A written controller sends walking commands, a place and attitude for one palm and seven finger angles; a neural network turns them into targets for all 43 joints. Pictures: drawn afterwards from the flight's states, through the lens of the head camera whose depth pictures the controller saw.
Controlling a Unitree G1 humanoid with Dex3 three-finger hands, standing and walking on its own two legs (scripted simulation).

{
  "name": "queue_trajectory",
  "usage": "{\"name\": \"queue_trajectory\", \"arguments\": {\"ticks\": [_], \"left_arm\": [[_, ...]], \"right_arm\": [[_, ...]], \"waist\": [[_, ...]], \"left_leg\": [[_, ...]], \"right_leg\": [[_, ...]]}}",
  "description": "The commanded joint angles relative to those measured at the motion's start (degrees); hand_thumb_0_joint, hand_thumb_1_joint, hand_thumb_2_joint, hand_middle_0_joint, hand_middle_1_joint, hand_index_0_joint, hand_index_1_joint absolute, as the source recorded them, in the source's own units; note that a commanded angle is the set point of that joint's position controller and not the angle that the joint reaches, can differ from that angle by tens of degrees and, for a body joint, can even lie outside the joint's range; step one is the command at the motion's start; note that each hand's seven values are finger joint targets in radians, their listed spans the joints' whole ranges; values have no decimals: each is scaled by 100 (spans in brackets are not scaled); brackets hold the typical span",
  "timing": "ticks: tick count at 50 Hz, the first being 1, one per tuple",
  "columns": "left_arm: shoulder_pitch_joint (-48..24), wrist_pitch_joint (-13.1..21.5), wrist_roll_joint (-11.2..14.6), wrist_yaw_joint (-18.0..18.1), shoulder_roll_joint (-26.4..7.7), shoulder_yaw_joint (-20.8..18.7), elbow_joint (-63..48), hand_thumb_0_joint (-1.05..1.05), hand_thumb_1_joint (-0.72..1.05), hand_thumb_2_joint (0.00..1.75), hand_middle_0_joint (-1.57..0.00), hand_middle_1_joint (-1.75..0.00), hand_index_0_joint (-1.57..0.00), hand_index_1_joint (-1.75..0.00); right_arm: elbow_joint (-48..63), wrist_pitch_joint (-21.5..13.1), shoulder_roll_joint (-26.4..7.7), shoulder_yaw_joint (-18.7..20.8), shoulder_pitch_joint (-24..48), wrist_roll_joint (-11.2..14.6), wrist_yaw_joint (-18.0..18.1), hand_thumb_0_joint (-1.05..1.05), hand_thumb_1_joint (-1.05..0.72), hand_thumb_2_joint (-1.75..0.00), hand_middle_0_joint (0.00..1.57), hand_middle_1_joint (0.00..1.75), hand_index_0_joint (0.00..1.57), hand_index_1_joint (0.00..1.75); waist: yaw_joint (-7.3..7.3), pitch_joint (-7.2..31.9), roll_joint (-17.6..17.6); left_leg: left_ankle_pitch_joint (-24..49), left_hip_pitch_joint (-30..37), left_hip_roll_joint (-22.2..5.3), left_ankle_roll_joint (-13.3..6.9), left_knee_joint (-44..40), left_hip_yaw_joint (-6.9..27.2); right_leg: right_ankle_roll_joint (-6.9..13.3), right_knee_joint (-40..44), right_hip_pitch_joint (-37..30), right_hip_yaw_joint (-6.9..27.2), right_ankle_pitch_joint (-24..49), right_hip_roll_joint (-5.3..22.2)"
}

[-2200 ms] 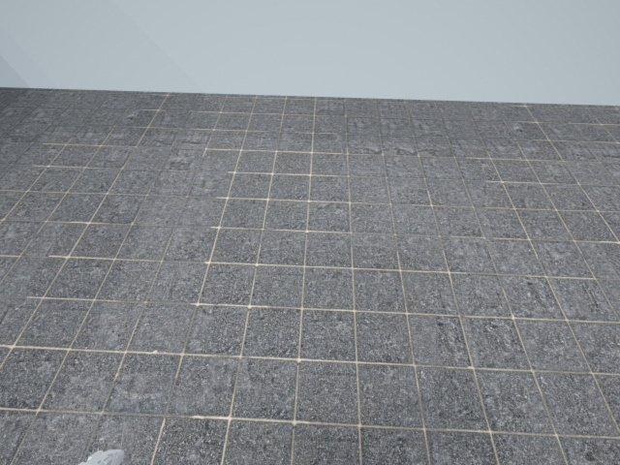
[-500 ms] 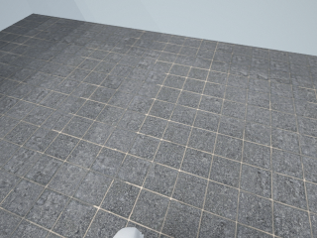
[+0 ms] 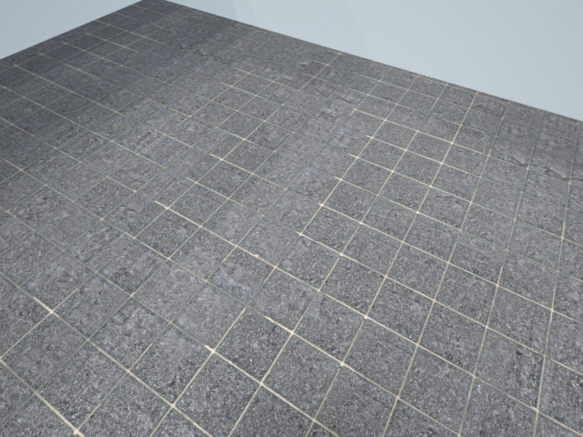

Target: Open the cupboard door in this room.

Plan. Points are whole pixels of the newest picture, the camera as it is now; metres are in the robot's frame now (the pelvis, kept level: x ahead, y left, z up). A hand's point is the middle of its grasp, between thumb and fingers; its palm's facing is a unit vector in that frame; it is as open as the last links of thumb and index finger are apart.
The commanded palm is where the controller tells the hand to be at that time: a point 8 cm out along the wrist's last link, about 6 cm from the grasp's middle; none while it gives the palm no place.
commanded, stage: turn or walk to find it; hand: left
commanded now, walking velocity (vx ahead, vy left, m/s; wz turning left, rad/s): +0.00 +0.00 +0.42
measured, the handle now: out of the picture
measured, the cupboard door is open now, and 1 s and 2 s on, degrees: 0 0 0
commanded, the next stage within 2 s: none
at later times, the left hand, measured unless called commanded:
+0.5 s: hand out of the picture -0.05 +0.22 -0.19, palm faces +0.27 -0.94 -0.21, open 7.4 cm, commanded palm none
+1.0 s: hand out of the picture -0.04 +0.21 -0.15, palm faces +0.43 -0.86 -0.27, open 7.4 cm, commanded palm none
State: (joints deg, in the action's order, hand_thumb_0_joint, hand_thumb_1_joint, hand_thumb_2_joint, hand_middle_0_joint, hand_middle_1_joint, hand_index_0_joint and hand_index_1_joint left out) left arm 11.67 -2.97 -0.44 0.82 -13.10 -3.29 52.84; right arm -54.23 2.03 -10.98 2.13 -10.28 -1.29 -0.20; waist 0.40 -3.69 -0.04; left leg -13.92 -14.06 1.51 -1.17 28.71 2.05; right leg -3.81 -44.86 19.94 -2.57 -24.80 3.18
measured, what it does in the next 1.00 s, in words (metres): steps on the spot, turning left: right foot, then left foot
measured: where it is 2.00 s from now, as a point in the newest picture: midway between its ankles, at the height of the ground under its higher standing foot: outside the picture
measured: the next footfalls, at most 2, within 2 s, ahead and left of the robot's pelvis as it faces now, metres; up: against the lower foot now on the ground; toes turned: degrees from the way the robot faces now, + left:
right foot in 0.06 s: +0.04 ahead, -0.13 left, +0.00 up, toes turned -2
left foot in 0.46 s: -0.01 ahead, +0.12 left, +0.00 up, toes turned +17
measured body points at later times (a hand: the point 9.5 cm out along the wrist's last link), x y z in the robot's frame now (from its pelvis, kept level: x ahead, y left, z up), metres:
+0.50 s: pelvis -0.03 +0.02 -0.01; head -0.01 +0.05 +0.43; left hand -0.06 +0.27 -0.18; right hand +0.10 -0.22 -0.14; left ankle -0.05 +0.11 -0.74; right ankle +0.00 -0.12 -0.72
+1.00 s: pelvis -0.06 -0.01 +0.00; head -0.03 -0.02 +0.45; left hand -0.06 +0.26 -0.13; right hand +0.08 -0.22 -0.16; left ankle -0.07 +0.10 -0.71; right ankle -0.01 -0.11 -0.74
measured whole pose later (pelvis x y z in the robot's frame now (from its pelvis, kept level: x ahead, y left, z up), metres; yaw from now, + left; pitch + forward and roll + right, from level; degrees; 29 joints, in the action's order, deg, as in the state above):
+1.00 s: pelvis -0.06 -0.01 +0.00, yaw +25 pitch -1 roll +0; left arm 10.3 -1.1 -0.9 1.3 -10.4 -2.2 51.3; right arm -55.7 3.8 -12.8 4.4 -13.9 -1.1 -0.6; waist 1.7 -2.5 -2.3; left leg -23.7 -24.0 4.1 0.1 47.2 3.6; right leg 0.6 -31.2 12.9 -4.6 -17.2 2.0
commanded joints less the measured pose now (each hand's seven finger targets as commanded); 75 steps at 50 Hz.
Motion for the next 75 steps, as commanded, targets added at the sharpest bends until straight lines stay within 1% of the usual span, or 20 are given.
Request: {"name": "queue_trajectory", "arguments": {"ticks": [1,2,3,4,9,17,21,23,24,30,39,44,47,48,52,60,64,65,67,75], "left_arm": [[569,230,-7,74,-455,-105,-312,0,90,90,-20,-30,-20,-30],[691,288,-41,103,-675,-153,-309,0,90,90,-20,-30,-20,-30],[769,340,-139,151,-1183,-257,-328,0,90,90,-20,-30,-20,-30],[764,321,-93,130,-1313,-237,-422,0,90,90,-20,-30,-20,-30],[-63,339,-104,140,-771,-117,-563,0,90,90,-20,-30,-20,-30],[516,288,-159,137,-1106,-241,-249,0,90,90,-20,-30,-20,-30],[389,221,-76,106,-1048,-245,-174,0,90,90,-20,-30,-20,-30],[314,147,-35,45,-431,-100,-508,0,90,90,-20,-30,-20,-30],[-144,55,-100,109,-542,-95,-493,0,90,90,-20,-30,-20,-30],[95,81,-58,-14,-508,-144,-123,0,90,90,-20,-30,-20,-30],[-214,97,-28,46,-346,-102,-383,0,90,90,-20,-30,-20,-30],[390,199,0,104,-414,-112,-301,0,90,90,-20,-30,-20,-30],[445,270,-106,148,-1320,-227,-443,0,90,90,-20,-30,-20,-30],[267,299,-78,162,-1136,-248,-496,0,90,90,-20,-30,-20,-30],[-260,341,-78,131,-710,-94,-594,0,90,90,-20,-30,-20,-30],[501,303,-158,113,-1067,-210,-203,0,90,90,-20,-30,-20,-30],[372,242,-106,100,-1154,-259,-143,0,90,90,-20,-30,-20,-30],[328,203,-56,83,-1019,-237,-157,0,90,90,-20,-30,-20,-30],[152,106,-79,65,-478,-82,-474,0,90,90,-20,-30,-20,-30],[128,66,-73,-13,-572,-163,-76,0,90,90,-20,-30,-20,-30]], "right_arm": [[435,-65,-1197,387,49,20,67,0,-90,-90,20,30,20,30],[465,-73,-1002,371,-2,63,39,0,-90,-90,20,30,20,30],[602,-76,-595,304,-96,95,6,0,-90,-90,20,30,20,30],[624,-10,-754,361,-3,17,26,0,-90,-90,20,30,20,30],[231,125,-662,374,-243,-7,-90,0,-90,-90,20,30,20,30],[322,50,-500,233,271,68,-82,0,-90,-90,20,30,20,30],[164,-73,-671,248,-368,69,-50,0,-90,-90,20,30,20,30],[193,-125,-1619,441,-731,13,-10,0,-90,-90,20,30,20,30],[41,-130,-1549,462,-934,8,63,0,-90,-90,20,30,20,30],[256,-196,-1123,282,-166,28,158,0,-90,-90,20,30,20,30],[253,-107,-1202,379,-380,-28,123,0,-90,-90,20,30,20,30],[373,-67,-1146,412,-146,18,69,0,-90,-90,20,30,20,30],[613,-35,-696,389,-128,24,9,0,-90,-90,20,30,20,30],[535,64,-816,427,-27,-26,1,0,-90,-90,20,30,20,30],[170,142,-674,410,-424,-14,-98,0,-90,-90,20,30,20,30],[334,74,-546,260,348,65,-81,0,-90,-90,20,30,20,30],[203,-28,-633,237,-146,79,-41,0,-90,-90,20,30,20,30],[167,-79,-840,278,-371,70,-56,0,-90,-90,20,30,20,30],[143,-109,-1751,488,-760,27,5,0,-90,-90,20,30,20,30],[268,-190,-1124,295,-135,47,144,0,-90,-90,20,30,20,30]], "waist": [[-171,590,-677],[-245,638,-100],[-252,582,1478],[-348,564,1596],[55,64,966],[-325,307,1131],[41,717,658],[213,709,-1923],[441,689,-1564],[15,440,-779],[177,516,-746],[-144,717,-605],[-262,466,1493],[-210,300,1564],[147,-23,834],[-306,235,1131],[-42,601,1131],[94,737,474],[328,766,-1779],[25,409,-744]], "left_leg": [[1873,-217,-1114,-575,-245,1305],[1059,-818,-797,-291,266,1084],[-734,-1827,52,139,1490,121],[-1849,-1755,93,211,2634,160],[-776,-1661,-260,373,4033,-26],[-1344,-962,-334,398,1826,-603],[151,455,-318,268,-380,-702],[2901,1335,-2450,-822,-1023,1876],[2390,859,-2388,-927,-1132,1834],[2188,612,-1457,-777,-1066,866],[1778,609,-1474,-956,-1024,1662],[1531,-229,-1076,-606,-491,1636],[-1782,-1908,200,234,2274,132],[-1686,-1807,17,230,3050,343],[-616,-1767,-217,403,4048,21],[-1350,-1141,-282,469,1951,-528],[-313,-3,-207,350,177,-779],[455,750,-416,261,-572,-511],[2778,1265,-2476,-853,-1056,1944],[1897,634,-1397,-723,-1196,947]], "right_leg": [[31,1716,-1029,-98,1066,-121],[139,2347,-1688,323,1379,318],[664,2803,-2070,1843,1721,1776],[1167,3003,-1338,2137,1737,2396],[1037,2809,-632,556,1671,1438],[1227,2323,-1199,241,2934,1748],[627,1197,-830,-350,2968,1477],[-73,-869,1257,-685,-1171,341],[5,-1567,1102,-76,-1126,347],[-69,-1640,940,101,163,282],[-33,-192,434,152,-118,2],[70,1895,-1114,62,1023,-129],[1212,3104,-1439,2135,1549,2441],[1248,3195,-855,2026,1358,2190],[959,2889,-653,556,1754,1340],[1190,2331,-1368,274,3304,1651],[780,1558,-1182,-172,3423,1534],[495,923,-672,-422,2810,1350],[-55,-1193,1138,-444,-1279,333],[-123,-1718,971,147,373,301]]}}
